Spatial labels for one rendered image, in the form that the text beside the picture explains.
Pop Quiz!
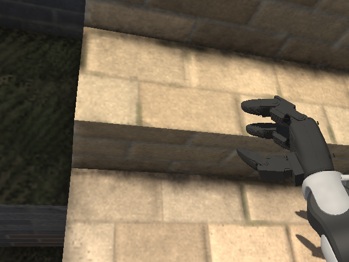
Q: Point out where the right robot hand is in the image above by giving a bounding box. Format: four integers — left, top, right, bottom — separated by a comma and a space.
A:
236, 96, 335, 186

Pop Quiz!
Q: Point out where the right robot forearm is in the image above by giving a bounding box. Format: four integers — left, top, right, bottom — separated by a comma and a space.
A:
302, 171, 349, 262

